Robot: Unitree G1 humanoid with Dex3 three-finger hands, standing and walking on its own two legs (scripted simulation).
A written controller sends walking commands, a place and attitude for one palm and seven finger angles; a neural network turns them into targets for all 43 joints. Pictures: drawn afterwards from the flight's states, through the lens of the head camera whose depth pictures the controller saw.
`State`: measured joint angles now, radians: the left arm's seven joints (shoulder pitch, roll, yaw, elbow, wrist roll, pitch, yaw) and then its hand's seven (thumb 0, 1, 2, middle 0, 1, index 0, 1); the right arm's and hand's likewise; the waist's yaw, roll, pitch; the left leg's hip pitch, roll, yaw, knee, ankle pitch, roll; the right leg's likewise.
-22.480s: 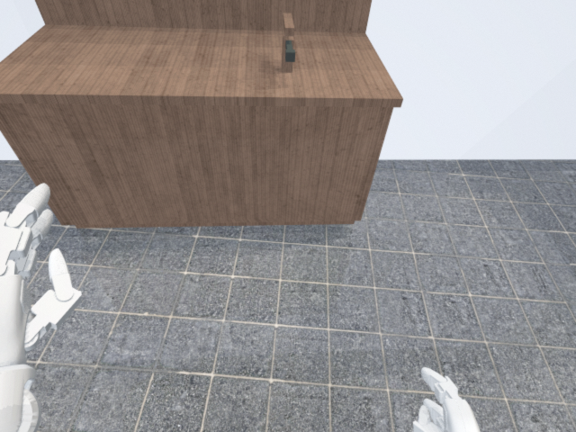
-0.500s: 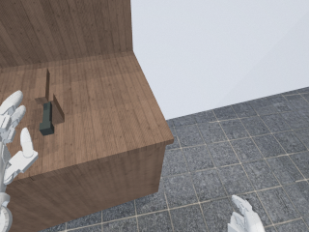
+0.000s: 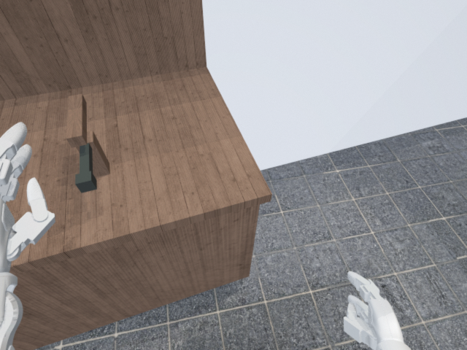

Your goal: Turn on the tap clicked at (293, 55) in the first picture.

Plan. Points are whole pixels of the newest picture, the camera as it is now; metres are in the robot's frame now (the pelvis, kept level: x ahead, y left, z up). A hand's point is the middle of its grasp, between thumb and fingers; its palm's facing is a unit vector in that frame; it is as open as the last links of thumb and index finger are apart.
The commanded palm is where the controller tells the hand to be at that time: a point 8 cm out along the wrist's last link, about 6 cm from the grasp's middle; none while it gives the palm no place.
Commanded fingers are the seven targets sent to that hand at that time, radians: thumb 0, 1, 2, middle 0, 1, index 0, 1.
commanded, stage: come to a stop and stand still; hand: left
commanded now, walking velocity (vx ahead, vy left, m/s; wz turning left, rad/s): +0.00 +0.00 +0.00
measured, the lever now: (86, 181) +0.38 +0.32 +0.05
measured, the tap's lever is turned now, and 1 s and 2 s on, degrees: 0 0 0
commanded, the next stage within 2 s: look again from close up in 1.74 s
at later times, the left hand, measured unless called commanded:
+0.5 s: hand out of the picture +0.17 +0.33 +0.16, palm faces +0.37 -0.87 -0.34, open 7.4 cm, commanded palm +0.10 +0.36 +0.18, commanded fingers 0.00 0.90 0.90 -0.20 -0.30 -0.20 -0.30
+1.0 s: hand out of the picture +0.12 +0.36 +0.17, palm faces +0.52 -0.78 -0.35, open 7.4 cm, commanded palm +0.07 +0.37 +0.18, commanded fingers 0.00 0.90 0.90 -0.20 -0.30 -0.20 -0.30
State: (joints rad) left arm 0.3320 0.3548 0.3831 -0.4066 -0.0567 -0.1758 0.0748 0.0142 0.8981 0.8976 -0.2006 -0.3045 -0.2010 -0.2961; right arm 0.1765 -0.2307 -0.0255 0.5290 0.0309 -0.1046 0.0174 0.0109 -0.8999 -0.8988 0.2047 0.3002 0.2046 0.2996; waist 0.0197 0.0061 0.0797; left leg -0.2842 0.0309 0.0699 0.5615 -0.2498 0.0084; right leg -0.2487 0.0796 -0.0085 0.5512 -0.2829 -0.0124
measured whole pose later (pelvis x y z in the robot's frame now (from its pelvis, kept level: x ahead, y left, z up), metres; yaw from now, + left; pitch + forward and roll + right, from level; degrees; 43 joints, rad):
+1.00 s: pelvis -0.06 +0.08 +0.01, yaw +6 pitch -3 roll -2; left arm 0.39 0.33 0.34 -0.41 0.01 -0.19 0.11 0.01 0.89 0.90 -0.21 -0.31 -0.21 -0.30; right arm 0.21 -0.19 0.02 0.60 0.00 -0.12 -0.02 0.01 -0.90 -0.90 0.21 0.30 0.20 0.30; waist 0.05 -0.01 0.04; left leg -0.24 -0.05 0.08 0.39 -0.12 0.08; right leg -0.16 0.02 0.06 0.40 -0.22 0.00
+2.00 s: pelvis +0.01 +0.05 +0.01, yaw +7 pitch +0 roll -1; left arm 0.43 0.34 0.33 -0.44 -0.05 -0.14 0.12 0.01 0.89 0.90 -0.21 -0.31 -0.21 -0.30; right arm 0.19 -0.19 0.03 0.57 0.02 -0.06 -0.05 0.01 -0.90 -0.90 0.21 0.30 0.20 0.30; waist 0.03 0.00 0.01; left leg -0.22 0.00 0.09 0.44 -0.22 0.05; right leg -0.10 0.06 0.06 0.37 -0.26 -0.02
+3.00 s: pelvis +0.04 -0.01 +0.00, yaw -1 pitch -1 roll +0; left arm 0.44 0.42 0.38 -0.55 -0.05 -0.14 0.11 0.02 0.89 0.90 -0.21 -0.31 -0.21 -0.30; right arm 0.21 -0.17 0.00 0.56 0.01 -0.04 -0.01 0.01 -0.90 -0.90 0.20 0.30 0.20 0.30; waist -0.02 -0.04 0.07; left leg -0.21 0.06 0.06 0.55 -0.31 -0.02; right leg -0.45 0.03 -0.01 0.88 -0.35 -0.03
